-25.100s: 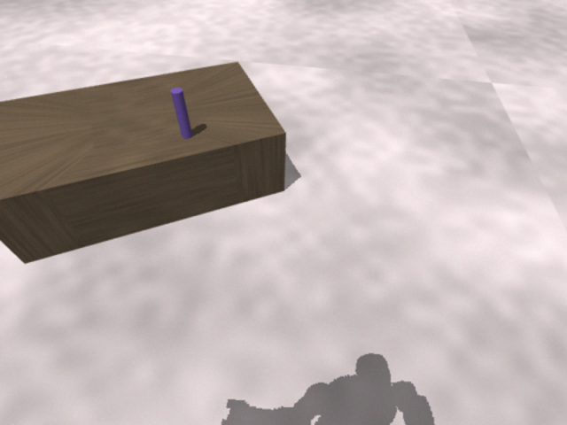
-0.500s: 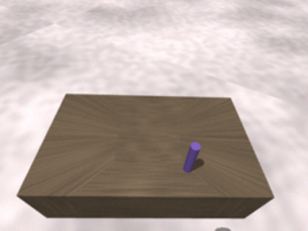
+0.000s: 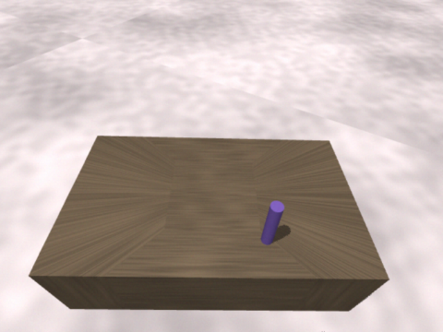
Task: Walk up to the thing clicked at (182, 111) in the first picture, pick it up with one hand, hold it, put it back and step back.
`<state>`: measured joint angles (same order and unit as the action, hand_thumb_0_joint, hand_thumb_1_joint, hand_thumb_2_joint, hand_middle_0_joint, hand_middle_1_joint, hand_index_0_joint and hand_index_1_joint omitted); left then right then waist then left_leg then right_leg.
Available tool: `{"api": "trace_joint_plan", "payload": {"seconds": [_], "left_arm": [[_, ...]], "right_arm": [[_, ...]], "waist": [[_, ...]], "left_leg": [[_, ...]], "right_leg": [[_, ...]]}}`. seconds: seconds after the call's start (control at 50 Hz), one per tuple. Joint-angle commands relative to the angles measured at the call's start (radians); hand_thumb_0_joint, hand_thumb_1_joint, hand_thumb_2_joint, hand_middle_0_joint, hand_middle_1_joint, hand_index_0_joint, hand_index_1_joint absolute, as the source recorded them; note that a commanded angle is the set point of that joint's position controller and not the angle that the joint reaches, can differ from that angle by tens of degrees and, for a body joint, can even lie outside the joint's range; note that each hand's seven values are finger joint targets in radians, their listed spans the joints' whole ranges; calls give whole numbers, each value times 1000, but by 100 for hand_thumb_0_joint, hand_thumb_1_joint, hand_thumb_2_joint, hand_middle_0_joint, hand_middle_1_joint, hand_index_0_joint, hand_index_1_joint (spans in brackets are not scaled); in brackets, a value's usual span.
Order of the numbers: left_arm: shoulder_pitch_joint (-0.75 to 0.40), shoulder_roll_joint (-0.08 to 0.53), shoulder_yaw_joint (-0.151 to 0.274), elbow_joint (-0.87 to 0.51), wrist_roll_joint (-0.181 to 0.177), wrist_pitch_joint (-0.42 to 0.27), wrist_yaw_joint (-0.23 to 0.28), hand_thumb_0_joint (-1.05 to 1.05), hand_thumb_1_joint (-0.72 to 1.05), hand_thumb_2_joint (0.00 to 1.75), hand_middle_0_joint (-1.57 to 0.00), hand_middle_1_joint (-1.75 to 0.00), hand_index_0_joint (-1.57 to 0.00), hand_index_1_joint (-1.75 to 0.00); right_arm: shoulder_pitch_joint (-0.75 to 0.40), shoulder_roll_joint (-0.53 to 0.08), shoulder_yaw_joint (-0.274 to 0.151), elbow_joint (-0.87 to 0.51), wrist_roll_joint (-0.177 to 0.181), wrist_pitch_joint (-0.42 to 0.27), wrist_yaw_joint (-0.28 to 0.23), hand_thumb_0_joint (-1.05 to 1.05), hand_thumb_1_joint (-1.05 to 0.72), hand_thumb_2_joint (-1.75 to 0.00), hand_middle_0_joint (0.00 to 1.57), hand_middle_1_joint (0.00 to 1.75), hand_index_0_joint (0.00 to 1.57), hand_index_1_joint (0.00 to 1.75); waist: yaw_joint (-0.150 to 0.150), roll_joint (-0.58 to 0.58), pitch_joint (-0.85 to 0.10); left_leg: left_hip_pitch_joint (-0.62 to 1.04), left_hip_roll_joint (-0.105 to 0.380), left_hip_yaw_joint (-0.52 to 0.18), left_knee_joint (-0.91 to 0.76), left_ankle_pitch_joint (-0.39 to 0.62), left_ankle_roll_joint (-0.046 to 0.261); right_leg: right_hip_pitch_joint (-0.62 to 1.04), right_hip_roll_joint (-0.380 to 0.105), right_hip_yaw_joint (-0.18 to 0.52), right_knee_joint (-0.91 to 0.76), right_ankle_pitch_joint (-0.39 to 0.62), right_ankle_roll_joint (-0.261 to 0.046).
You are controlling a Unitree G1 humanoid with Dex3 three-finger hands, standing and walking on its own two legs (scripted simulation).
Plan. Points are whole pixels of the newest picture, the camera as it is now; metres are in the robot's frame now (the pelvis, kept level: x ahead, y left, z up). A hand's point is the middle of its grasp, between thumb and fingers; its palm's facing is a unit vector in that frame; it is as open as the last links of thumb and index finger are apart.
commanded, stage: home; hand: right
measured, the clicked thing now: (271, 224) +0.51 -0.18 -0.31
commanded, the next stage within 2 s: stand in 0.64 s
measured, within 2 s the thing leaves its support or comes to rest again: neither
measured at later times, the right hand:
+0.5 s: hand out of the picture +0.07 -0.23 -0.16, palm faces -0.05 +0.94 -0.34, open 17.5 cm
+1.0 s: hand out of the picture +0.11 -0.23 -0.15, palm faces -0.05 +0.93 -0.36, open 14.2 cm
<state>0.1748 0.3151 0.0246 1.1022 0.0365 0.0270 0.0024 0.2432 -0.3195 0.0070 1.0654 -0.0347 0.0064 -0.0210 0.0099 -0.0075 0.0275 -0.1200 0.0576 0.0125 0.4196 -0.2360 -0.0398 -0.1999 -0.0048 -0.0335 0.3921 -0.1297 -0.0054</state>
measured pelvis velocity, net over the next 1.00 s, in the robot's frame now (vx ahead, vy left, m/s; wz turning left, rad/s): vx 0.03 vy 0.02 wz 0.01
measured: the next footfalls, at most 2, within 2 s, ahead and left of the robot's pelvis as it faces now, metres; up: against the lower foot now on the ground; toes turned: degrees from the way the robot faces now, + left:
none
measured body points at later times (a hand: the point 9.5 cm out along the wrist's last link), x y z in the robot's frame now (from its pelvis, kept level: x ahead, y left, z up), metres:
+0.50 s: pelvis +0.02 +0.01 +0.00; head +0.02 +0.01 +0.45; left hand +0.06 +0.30 -0.14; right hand +0.07 -0.28 -0.13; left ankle +0.00 +0.15 -0.74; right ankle +0.06 -0.11 -0.74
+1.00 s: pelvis +0.03 +0.02 +0.01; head +0.04 +0.02 +0.45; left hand +0.10 +0.31 -0.13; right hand +0.11 -0.28 -0.13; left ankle +0.00 +0.15 -0.74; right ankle +0.06 -0.11 -0.74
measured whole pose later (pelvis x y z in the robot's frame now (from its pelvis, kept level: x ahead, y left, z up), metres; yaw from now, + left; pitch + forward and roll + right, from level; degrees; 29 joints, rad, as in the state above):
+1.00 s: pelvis +0.03 +0.02 +0.01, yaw +1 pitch -2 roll +0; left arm 0.10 0.32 0.01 1.14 0.02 0.01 0.00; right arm 0.13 -0.34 0.01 1.11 -0.02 -0.01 -0.02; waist 0.01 0.00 0.05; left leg -0.06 0.03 0.01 0.33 -0.23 -0.02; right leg -0.15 -0.03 -0.04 0.34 -0.15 0.02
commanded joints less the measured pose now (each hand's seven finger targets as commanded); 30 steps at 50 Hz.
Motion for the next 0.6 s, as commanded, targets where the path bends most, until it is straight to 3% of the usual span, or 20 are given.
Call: {"api": "trace_joint_plan", "payload": {"seconds": [0.0,0.16,0.2,0.28,0.4,0.46,0.58], "left_arm": [[-46,193,29,-55,-9,-26,8,0,90,90,-20,-30,-20,-30],[-22,186,23,-28,-13,-26,3,0,90,90,-20,-30,-20,-30],[-22,184,20,-25,-13,-29,3,0,90,90,-20,-30,-20,-30],[-39,194,20,-19,-14,-31,8,0,90,90,-20,-30,-20,-30],[-51,192,18,-13,-18,-36,10,0,90,90,-20,-30,-20,-30],[-49,190,17,-7,-19,-33,9,0,90,90,-20,-30,-20,-30],[-55,192,18,-4,-18,-38,10,0,90,90,-20,-30,-20,-30]], "right_arm": [[-16,-197,-38,-45,5,-20,-11,0,56,-5,5,5,5,5],[-45,-210,-34,-37,7,-29,-13,0,56,-4,5,5,5,5],[-44,-208,-31,-36,11,-34,-13,0,58,-3,5,5,5,5],[-48,-206,-31,-27,12,-33,-14,0,57,-4,5,5,5,5],[-54,-207,-30,-19,15,-33,-12,0,56,-4,5,5,5,5],[-76,-218,-34,-16,14,-30,-13,0,57,-4,5,5,5,5],[-102,-223,-36,-14,19,-34,-11,0,56,-4,5,5,5,5]], "waist": [[-3,-23,16],[13,28,30],[9,22,2],[0,-2,5],[-7,-10,-10],[-2,3,9],[1,0,-25]], "left_leg": [[-100,49,-63,-97,-113,53],[-164,74,-100,-159,-172,58],[-135,79,-96,-156,-102,54],[-89,67,-74,-128,-11,54],[-54,71,-72,-122,53,52],[-52,69,-72,-129,32,52],[-28,77,-75,-131,114,53]], "right_leg": [[9,-97,147,-126,-206,4],[53,-82,117,-65,-111,3],[78,-89,113,-51,-41,2],[56,-100,121,-76,-36,-1],[74,-105,111,-79,14,3],[54,-103,113,-91,-5,4],[98,-112,104,-84,86,5]]}}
